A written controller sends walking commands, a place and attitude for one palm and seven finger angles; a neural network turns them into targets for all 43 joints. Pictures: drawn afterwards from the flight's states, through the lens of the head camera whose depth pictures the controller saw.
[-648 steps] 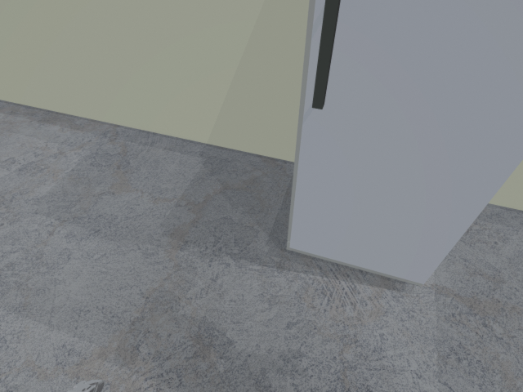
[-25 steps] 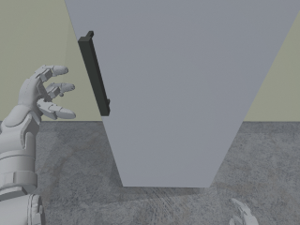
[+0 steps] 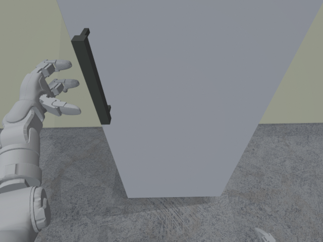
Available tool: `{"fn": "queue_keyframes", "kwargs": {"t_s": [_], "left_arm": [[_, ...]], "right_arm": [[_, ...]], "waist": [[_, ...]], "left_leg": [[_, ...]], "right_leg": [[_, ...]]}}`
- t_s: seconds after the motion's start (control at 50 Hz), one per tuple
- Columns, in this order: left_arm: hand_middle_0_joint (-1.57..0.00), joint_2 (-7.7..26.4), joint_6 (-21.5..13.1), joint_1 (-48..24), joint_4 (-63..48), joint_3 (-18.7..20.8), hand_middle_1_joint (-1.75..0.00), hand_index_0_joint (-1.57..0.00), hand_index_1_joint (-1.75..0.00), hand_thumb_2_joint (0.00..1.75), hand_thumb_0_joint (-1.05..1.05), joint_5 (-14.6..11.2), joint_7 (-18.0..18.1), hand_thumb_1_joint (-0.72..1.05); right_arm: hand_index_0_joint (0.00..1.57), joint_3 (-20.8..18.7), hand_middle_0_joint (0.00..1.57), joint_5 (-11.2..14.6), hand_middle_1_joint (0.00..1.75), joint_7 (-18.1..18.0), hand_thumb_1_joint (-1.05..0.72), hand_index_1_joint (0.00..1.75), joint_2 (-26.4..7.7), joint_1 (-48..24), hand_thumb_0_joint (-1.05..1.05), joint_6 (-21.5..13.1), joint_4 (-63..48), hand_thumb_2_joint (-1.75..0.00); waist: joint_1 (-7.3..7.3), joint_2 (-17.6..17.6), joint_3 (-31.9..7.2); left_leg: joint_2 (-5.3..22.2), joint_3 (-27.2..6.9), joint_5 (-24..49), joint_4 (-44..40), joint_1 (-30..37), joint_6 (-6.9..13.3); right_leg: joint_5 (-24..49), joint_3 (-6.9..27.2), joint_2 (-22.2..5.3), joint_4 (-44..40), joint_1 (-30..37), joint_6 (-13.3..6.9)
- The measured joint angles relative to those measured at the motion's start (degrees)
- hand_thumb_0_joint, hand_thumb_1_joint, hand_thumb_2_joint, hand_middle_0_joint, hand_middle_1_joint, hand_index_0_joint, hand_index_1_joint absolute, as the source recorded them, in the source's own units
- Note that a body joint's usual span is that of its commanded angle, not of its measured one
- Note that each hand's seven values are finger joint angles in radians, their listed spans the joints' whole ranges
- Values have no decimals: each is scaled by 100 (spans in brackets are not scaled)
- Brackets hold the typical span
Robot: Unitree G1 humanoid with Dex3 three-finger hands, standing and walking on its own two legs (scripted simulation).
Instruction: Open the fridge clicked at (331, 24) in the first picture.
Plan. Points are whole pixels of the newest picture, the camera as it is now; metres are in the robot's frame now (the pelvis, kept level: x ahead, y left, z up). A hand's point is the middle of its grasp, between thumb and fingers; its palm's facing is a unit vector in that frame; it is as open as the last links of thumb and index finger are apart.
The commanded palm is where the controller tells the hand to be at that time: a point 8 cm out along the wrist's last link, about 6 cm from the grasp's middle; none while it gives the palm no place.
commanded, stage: move the hooked fingers beside the handle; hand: left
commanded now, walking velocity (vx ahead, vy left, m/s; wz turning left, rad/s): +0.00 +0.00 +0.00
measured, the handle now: (97, 82) +0.46 +0.18 +0.18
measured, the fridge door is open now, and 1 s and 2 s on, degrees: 0 0 0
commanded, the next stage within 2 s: feel for the door with the fingertips in 0.98 s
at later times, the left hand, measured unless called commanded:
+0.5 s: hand (60, 94) +0.40 +0.25 +0.19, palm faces +0.07 -1.00 +0.01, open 14.0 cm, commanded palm +0.38 +0.29 +0.19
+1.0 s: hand (64, 92) +0.41 +0.25 +0.18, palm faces +0.07 -1.00 +0.00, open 14.0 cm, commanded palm +0.38 +0.29 +0.19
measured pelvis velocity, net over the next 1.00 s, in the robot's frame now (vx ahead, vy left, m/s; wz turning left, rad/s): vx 0.00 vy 0.01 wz -0.01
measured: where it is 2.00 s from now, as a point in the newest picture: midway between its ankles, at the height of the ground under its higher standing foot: outside the picture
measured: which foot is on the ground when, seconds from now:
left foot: down 0.00-1.00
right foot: down 0.00-1.00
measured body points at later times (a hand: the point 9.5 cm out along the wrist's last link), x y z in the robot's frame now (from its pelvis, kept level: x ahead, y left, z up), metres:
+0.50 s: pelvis +0.00 +0.01 +0.00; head +0.00 +0.00 +0.45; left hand +0.39 +0.30 +0.19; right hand +0.12 -0.25 -0.10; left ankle +0.01 +0.12 -0.74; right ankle -0.03 -0.10 -0.74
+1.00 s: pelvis +0.00 +0.01 +0.00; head +0.01 +0.00 +0.45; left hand +0.40 +0.30 +0.18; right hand +0.08 -0.26 -0.11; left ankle +0.01 +0.12 -0.74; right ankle -0.03 -0.10 -0.74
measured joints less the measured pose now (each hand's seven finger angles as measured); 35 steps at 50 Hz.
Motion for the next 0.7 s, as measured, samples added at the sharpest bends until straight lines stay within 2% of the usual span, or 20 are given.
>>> {"fn": "queue_keyframes", "kwargs": {"t_s": [0.16, 0.4, 0.54, 0.7], "left_arm": [[-30, -11, -124, 82, -45, 85, -120, -30, -120, 30, -1, 15, 21, -50], [-30, -100, 33, 373, -459, 70, -120, -30, -120, 30, -1, -22, 80, -50], [-30, -69, 43, -66, 44, -143, -120, -30, -120, 30, -1, 14, 113, -51], [-30, -46, -256, -468, 576, -177, -120, -30, -120, 30, -1, 70, 136, -51]], "right_arm": [[20, -34, 21, -15, 30, 49, -90, 30, 2, 134, 1, 93, -56, -90], [20, -13, 21, 1, 30, 29, -90, 30, 41, 70, 1, 136, -78, -90], [20, 40, 21, 8, 30, -16, -90, 30, 47, -96, 1, 93, -59, -90], [20, 56, 21, -20, 30, 1, -90, 30, 43, -74, 1, 69, -40, -90]], "waist": [[-36, 9, -29], [45, -12, -24], [60, -28, -7], [-8, -40, 0]], "left_leg": [[5, 74, -25, -3, -7, 20], [-8, 56, -15, -2, 43, 40], [-33, -31, 26, 48, -71, 48], [-30, -21, 40, 80, -188, 56]], "right_leg": [[6, 76, 1, -3, -37, 21], [33, 60, -9, -43, 42, 39], [55, -27, -29, -19, -23, 42], [73, -15, -29, 16, -148, 46]]}}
